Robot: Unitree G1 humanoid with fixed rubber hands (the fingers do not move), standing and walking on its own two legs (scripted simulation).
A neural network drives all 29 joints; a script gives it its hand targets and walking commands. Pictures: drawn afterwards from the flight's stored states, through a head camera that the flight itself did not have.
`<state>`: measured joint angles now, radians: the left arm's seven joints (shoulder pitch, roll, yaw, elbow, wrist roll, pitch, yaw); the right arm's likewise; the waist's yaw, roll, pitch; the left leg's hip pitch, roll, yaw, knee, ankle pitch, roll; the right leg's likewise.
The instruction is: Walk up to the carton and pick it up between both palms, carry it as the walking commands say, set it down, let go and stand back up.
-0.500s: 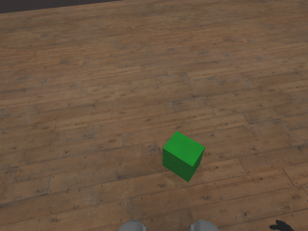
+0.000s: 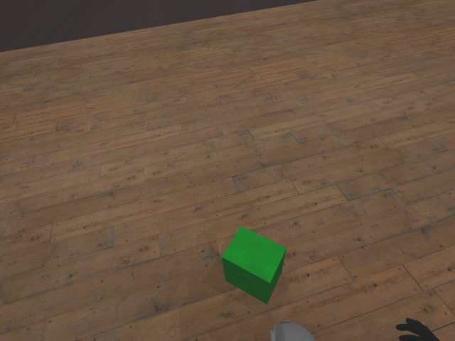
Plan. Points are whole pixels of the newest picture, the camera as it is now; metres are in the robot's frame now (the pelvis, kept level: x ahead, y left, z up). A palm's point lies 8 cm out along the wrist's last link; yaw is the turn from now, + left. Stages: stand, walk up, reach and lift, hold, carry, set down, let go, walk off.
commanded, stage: walk up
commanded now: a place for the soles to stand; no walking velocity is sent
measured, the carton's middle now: (253, 265) +0.53 -0.09 -0.61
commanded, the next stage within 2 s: none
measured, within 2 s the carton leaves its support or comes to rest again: neither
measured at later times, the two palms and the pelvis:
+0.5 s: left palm out of the picture +0.10 +0.37 -0.05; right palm (368, 268) +0.27 -0.29 -0.09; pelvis +0.12 +0.03 +0.01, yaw -2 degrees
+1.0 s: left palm out of the picture +0.18 +0.59 -0.08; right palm (271, 235) +0.35 -0.10 -0.07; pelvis +0.18 +0.22 +0.00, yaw -11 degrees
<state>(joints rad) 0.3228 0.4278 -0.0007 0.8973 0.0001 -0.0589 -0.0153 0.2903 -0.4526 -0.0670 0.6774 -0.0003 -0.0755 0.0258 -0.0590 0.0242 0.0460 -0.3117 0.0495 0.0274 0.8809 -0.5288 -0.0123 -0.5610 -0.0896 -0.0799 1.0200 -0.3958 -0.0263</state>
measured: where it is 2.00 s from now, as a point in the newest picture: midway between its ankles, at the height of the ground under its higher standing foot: outside the picture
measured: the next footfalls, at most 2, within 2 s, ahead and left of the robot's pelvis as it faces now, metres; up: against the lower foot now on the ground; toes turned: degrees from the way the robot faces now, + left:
right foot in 0.04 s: +0.14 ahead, -0.13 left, +0.00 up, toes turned -7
left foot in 0.64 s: +0.25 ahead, +0.18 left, +0.00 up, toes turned +3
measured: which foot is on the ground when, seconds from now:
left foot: down 0.00-0.04, up 0.06-0.62, down 0.64-0.90, up 0.92-1.00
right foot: up 0.00-0.02, down 0.04-0.66, up 0.68-0.92, down 0.94-1.00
